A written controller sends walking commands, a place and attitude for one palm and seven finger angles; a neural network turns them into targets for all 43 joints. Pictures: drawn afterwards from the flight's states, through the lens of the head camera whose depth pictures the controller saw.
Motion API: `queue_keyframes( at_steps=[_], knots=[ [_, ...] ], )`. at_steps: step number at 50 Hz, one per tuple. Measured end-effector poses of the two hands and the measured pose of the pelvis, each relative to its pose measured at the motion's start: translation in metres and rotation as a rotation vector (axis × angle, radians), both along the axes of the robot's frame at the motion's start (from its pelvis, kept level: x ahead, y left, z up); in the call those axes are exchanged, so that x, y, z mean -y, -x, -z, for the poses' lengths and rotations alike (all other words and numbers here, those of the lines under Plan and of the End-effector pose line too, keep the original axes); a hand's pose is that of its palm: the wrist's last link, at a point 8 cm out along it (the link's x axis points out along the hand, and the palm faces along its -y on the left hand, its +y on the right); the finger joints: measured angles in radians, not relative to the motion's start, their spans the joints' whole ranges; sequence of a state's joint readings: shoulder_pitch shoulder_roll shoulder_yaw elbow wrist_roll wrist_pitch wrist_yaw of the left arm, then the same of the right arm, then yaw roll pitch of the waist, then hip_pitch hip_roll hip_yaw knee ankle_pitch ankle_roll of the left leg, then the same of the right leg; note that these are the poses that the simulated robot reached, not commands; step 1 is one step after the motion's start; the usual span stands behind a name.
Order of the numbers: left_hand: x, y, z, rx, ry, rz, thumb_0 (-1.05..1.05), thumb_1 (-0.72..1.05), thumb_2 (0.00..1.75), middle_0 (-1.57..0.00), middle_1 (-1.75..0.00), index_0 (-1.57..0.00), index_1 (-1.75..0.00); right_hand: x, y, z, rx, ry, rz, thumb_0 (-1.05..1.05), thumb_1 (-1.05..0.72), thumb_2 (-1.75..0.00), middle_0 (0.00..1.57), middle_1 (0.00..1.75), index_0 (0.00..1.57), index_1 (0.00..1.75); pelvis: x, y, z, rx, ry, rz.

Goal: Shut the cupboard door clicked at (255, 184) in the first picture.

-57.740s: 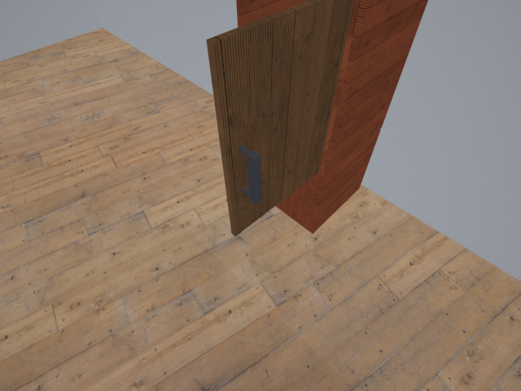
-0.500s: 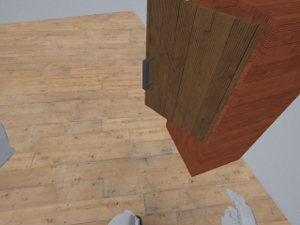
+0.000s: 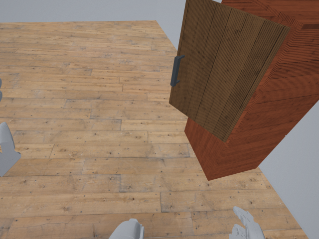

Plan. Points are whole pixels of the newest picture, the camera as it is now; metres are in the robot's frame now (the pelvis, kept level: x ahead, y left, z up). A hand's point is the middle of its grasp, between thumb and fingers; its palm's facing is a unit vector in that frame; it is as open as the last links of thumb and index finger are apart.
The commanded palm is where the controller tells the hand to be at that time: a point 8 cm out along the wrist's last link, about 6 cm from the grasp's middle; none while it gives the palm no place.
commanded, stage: stop stepping back and stand still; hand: left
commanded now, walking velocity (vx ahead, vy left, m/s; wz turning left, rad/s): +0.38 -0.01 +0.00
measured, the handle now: (177, 70) +0.89 +0.05 -0.06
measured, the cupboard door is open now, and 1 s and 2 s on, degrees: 29 29 29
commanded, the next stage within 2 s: let the arm hang, fingers relaxed in 0.86 s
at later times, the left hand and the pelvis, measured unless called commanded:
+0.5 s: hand out of the picture +0.09 +0.30 +0.22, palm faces +0.41 -0.78 -0.48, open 7.4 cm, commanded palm +0.05 +0.33 +0.20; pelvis -0.12 +0.05 +0.02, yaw -6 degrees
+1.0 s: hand out of the picture +0.15 +0.32 +0.17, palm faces +0.30 -0.77 -0.56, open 7.4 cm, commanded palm none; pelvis -0.08 +0.07 +0.02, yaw -5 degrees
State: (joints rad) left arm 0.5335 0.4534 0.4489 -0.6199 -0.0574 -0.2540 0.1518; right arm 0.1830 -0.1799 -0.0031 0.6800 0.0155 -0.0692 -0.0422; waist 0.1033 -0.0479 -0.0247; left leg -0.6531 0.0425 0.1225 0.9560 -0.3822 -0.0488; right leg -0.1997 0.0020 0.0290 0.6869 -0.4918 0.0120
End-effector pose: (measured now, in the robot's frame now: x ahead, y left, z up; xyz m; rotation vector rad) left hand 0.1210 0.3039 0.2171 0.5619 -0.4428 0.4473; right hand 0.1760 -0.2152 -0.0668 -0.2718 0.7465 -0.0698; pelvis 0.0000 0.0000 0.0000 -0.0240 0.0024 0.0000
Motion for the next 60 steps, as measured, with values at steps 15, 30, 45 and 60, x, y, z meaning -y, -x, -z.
queue_keyframes(
  at_steps=[15, 30, 45, 60],
  knots=[
    [-0.011, 0.013, 0.006, -0.198, 0.121, 0.200, 0.02, 0.90, 0.90, -0.21, -0.30, -0.21, -0.30, -0.028, 0.145, -0.045, 0.039, -0.019, 0.193, 0.01, -0.90, -0.90, 0.20, 0.30, 0.21, 0.30, -0.041, 0.085, -0.038, 0.014, 0.038, 0.077],
    [-0.060, 0.058, 0.007, -0.060, 0.143, 0.001, 0.01, 0.89, 0.90, -0.21, -0.30, -0.21, -0.30, -0.010, 0.224, 0.000, -0.097, 0.047, 0.302, 0.01, -0.91, -0.90, 0.20, 0.30, 0.21, 0.30, -0.062, 0.114, -0.018, 0.026, -0.030, 0.095],
    [-0.038, 0.025, -0.019, -0.141, -0.109, 0.148, 0.01, 0.89, 0.90, -0.22, -0.30, -0.21, -0.30, -0.063, 0.163, 0.006, -0.049, -0.091, 0.197, 0.01, -0.90, -0.90, 0.20, 0.30, 0.21, 0.30, -0.067, 0.098, -0.016, -0.019, -0.009, 0.086],
    [0.018, 0.072, 0.306, -1.429, 0.521, 0.054, 0.01, 0.91, 0.90, -0.20, -0.29, -0.19, -0.30, -0.035, 0.144, 0.032, -0.232, -0.034, 0.163, 0.01, -0.91, -0.90, 0.20, 0.30, 0.21, 0.30, -0.076, 0.076, -0.013, -0.031, -0.046, 0.072]
  ],
)
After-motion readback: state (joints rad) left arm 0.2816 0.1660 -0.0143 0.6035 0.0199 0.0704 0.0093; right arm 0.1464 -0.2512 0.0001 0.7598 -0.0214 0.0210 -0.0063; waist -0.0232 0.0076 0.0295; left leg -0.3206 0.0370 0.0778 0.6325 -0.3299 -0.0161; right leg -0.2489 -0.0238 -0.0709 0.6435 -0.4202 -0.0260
